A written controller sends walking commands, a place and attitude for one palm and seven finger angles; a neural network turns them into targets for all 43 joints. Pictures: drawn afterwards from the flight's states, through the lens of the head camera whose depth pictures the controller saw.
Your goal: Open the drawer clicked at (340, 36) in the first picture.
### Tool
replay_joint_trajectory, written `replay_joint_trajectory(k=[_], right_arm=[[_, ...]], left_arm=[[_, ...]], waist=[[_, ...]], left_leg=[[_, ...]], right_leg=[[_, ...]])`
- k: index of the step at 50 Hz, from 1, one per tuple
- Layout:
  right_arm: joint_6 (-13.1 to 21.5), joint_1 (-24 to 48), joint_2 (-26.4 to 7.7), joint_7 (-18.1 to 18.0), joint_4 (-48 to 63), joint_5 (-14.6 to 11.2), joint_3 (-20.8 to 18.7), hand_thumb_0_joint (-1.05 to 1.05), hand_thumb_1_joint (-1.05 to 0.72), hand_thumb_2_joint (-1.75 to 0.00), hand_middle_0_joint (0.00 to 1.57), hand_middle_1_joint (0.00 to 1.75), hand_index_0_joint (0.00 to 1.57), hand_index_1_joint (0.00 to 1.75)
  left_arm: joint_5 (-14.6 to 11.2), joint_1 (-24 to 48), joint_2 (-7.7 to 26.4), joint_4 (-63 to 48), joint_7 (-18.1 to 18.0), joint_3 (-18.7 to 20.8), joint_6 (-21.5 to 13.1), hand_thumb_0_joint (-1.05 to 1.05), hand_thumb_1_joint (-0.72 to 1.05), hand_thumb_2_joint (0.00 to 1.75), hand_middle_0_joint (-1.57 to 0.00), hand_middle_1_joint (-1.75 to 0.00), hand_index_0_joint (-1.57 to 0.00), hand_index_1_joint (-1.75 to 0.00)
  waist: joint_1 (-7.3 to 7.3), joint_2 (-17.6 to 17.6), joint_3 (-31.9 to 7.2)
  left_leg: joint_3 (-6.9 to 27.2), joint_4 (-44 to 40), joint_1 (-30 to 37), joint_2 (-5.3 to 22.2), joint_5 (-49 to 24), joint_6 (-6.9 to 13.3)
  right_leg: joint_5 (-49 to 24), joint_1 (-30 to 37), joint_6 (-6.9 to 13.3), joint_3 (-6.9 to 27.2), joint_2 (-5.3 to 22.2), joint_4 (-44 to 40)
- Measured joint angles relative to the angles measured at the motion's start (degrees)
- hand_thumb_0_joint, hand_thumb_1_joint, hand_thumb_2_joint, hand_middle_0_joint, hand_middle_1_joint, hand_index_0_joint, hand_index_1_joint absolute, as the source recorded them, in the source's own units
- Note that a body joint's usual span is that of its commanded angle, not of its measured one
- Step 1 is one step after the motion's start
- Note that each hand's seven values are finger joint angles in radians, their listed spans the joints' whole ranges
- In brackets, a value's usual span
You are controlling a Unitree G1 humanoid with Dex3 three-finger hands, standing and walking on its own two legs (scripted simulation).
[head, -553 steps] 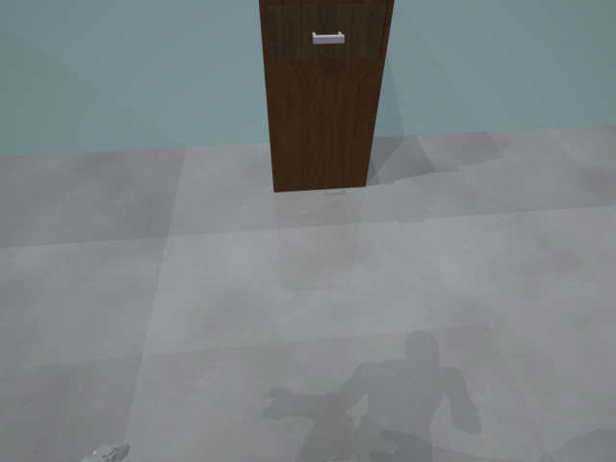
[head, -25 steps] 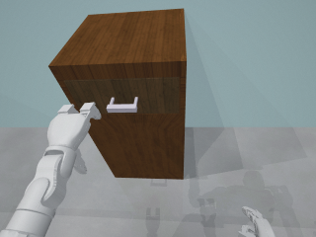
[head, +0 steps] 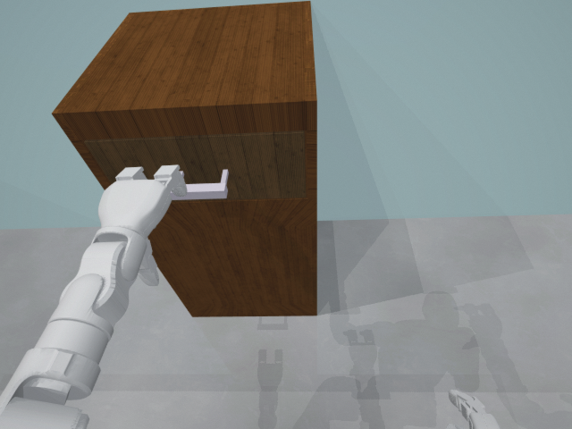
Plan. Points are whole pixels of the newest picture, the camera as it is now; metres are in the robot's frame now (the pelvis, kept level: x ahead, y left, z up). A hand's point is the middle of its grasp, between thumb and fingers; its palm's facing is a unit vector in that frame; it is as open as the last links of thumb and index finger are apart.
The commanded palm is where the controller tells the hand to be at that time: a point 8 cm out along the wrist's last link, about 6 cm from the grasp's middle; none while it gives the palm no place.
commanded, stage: move the hooked fingers above the handle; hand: left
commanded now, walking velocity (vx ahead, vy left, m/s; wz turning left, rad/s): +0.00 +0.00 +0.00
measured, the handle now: (200, 183) +0.55 +0.23 -0.02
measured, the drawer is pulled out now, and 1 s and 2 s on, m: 0.00 0.00 0.00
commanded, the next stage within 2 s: none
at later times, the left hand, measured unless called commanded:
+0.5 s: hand (178, 206) +0.43 +0.22 +0.05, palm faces -0.04 +0.00 -1.00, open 13.8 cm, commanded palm +0.42 +0.23 +0.11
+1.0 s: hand (201, 184) +0.49 +0.20 +0.04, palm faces -0.01 +0.00 -1.00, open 13.8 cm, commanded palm +0.48 +0.22 +0.10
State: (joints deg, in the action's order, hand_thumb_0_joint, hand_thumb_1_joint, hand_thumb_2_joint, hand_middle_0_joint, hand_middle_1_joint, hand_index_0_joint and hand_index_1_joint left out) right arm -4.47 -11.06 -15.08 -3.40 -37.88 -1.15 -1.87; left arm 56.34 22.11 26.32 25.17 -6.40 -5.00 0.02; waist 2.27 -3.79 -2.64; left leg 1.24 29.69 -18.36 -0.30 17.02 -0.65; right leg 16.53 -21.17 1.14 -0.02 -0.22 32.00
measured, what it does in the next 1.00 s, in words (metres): stands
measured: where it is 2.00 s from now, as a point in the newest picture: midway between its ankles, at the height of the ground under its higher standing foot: outside the picture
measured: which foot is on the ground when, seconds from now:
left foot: down 0.00-1.00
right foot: down 0.00-1.00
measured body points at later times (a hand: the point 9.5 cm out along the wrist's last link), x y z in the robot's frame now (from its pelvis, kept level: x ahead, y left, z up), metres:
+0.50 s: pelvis +0.01 +0.02 -0.01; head +0.06 -0.01 +0.44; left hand +0.43 +0.22 +0.11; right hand +0.10 -0.24 -0.14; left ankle -0.02 +0.13 -0.73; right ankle -0.01 -0.11 -0.73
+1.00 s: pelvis +0.00 +0.01 -0.02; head +0.08 +0.00 +0.43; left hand +0.49 +0.20 +0.10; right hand +0.02 -0.27 -0.15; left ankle -0.02 +0.13 -0.73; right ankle -0.01 -0.11 -0.73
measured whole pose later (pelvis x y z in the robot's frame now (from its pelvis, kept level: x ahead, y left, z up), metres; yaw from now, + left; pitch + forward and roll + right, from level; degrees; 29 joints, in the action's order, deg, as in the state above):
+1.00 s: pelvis +0.00 +0.01 -0.02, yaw -1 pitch +16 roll +0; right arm -4.2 -19.9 -14.9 -1.7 -40.8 0.1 -3.7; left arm 62.4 48.4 26.0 58.2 -15.7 -4.2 -2.5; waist -5.8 -2.4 -6.2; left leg 0.5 38.5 -33.4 0.1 20.6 0.1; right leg 18.3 -35.3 0.4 0.7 -0.7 38.2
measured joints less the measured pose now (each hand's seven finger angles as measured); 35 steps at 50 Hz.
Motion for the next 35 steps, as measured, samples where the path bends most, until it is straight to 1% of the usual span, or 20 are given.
replay_joint_trajectory(k=[5, 8, 11, 14, 16, 19, 21, 23, 26, 30, 32, 35], right_arm=[[-0.31, -1.9, -0.34, 0.22, -0.54, -0.05, -0.79, 0.01, -0.91, -0.9, 0.2, 0.3, 0.2, 0.3], [-0.3, -2.51, -0.15, 0.43, -0.88, -0.03, -1.12, 0.01, -0.91, -0.9, 0.2, 0.3, 0.2, 0.3], [-0.33, -2.93, 0.21, 0.66, -1.09, 0.05, -1.3, 0.01, -0.91, -0.9, 0.2, 0.3, 0.2, 0.3], [-0.36, -3.25, 0.52, 0.96, -1.28, -0.05, -1.28, 0.01, -0.91, -0.9, 0.2, 0.3, 0.2, 0.3], [-0.42, -3.4, 0.65, 1.2, -1.33, -0.18, -1.2, 0.01, -0.91, -0.9, 0.2, 0.3, 0.2, 0.3], [-0.48, -3.66, 0.71, 1.45, -1.32, -0.36, -1.17, 0.01, -0.91, -0.9, 0.2, 0.3, 0.2, 0.3], [-0.46, -3.79, 0.69, 1.5, -1.34, -0.41, -1.14, 0.01, -0.91, -0.9, 0.2, 0.3, 0.2, 0.3], [-0.51, -3.75, 0.69, 1.34, -1.37, -0.32, -0.99, 0.01, -0.91, -0.9, 0.2, 0.3, 0.2, 0.3], [-0.39, -3.8, 0.88, 1.07, -1.27, -0.02, -0.9, 0.01, -0.91, -0.9, 0.2, 0.3, 0.2, 0.3], [-0.26, -4.37, 1.06, 1.11, -0.98, 0.47, -1.03, 0.01, -0.91, -0.9, 0.21, 0.3, 0.2, 0.3], [-0.2, -4.78, 1.02, 1.4, -1.0, 0.58, -1.13, 0.01, -0.91, -0.9, 0.2, 0.3, 0.2, 0.3], [-0.28, -5.4, 0.78, 2.02, -1.14, 0.67, -1.24, 0.01, -0.91, -0.9, 0.2, 0.3, 0.2, 0.3]], left_arm=[[0.44, 1.33, -0.87, 1.94, -0.86, -0.68, -0.89, 0.0, -0.49, 0.3, -0.32, -1.2, -0.32, -1.2], [1.11, 2.61, -1.42, 3.46, -2.12, -0.93, -1.39, 0.0, -0.49, 0.3, -0.32, -1.2, -0.32, -1.2], [1.75, 3.37, -1.64, 4.58, -3.84, -0.09, -1.72, 0.0, -0.49, 0.3, -0.32, -1.2, -0.32, -1.2], [2.12, 4.88, -1.58, 6.89, -5.34, 0.48, -0.73, 0.0, -0.49, 0.3, -0.32, -1.2, -0.32, -1.2], [2.36, 6.09, -1.43, 8.69, -5.86, 0.51, 0.55, 0.01, -0.49, 0.3, -0.32, -1.2, -0.32, -1.2], [2.54, 8.44, -1.47, 11.77, -5.67, -0.91, 2.7, 0.0, -0.49, 0.3, -0.32, -1.2, -0.32, -1.2], [2.47, 10.13, -1.89, 13.66, -5.04, -2.18, 3.28, 0.0, -0.49, 0.3, -0.32, -1.2, -0.32, -1.2], [2.5, 11.83, -2.35, 15.61, -4.41, -3.09, 2.93, 0.0, -0.49, 0.3, -0.32, -1.2, -0.32, -1.2], [2.93, 14.17, -2.79, 17.99, -4.08, -3.25, 0.88, 0.0, -0.49, 0.3, -0.32, -1.2, -0.32, -1.2], [3.95, 16.21, -2.76, 20.03, -5.93, -1.2, -2.05, 0.0, -0.49, 0.3, -0.32, -1.2, -0.32, -1.2], [4.58, 17.55, -2.51, 21.85, -7.56, -0.4, -2.03, 0.0, -0.49, 0.3, -0.32, -1.2, -0.32, -1.2], [5.4, 19.65, -1.97, 25.17, -9.29, 0.4, -0.27, 0.01, -0.49, 0.3, -0.32, -1.2, -0.32, -1.2]], waist=[[-0.66, 0.1, -0.48], [-1.11, 0.34, -0.65], [-1.59, 0.46, -1.09], [-1.99, 0.5, -1.51], [-2.15, 0.49, -1.7], [-2.28, 0.37, -1.89], [-2.34, 0.34, -1.89], [-2.59, 0.42, -1.83], [-3.17, 0.8, -1.91], [-4.04, 1.2, -2.64], [-4.39, 1.25, -3.02], [-4.83, 1.12, -3.26]], left_leg=[[-0.39, 1.15, -1.38, -0.26, 0.77, 0.37], [-0.63, 1.86, -2.29, -0.35, 1.17, 0.54], [-1.04, 2.29, -2.96, -0.3, 1.51, 0.69], [-1.26, 2.64, -3.52, -0.32, 1.76, 0.81], [-1.34, 2.82, -3.9, -0.35, 1.84, 0.89], [-1.18, 3.16, -4.62, -0.47, 1.89, 1.0], [-0.98, 3.43, -5.12, -0.59, 1.91, 1.08], [-0.81, 3.78, -5.64, -0.67, 1.98, 1.15], [-0.76, 4.39, -6.6, -0.7, 2.15, 1.19], [-1.08, 5.36, -8.08, -0.46, 2.64, 1.13], [-1.23, 5.94, -8.97, -0.35, 2.91, 1.08], [-1.39, 6.6, -10.32, -0.2, 3.11, 1.03]], right_leg=[[0.6, -1.41, -0.34, 0.39, 0.23, 1.01], [0.87, -2.34, -0.49, 0.64, 0.29, 1.59], [0.97, -3.08, -0.63, 1.04, 0.23, 1.87], [1.06, -3.64, -0.77, 1.26, 0.23, 2.07], [1.08, -4.0, -0.85, 1.35, 0.25, 2.16], [1.08, -4.51, -0.96, 1.18, 0.39, 2.24], [1.1, -4.84, -1.03, 0.98, 0.52, 2.34], [1.16, -5.22, -1.09, 0.82, 0.6, 2.53], [1.3, -6.13, -1.12, 0.76, 0.63, 3.03], [1.53, -7.69, -1.08, 1.06, 0.37, 3.84], [1.7, -8.62, -1.05, 1.2, 0.24, 4.37], [1.77, -10.01, -0.99, 1.36, 0.08, 4.94]])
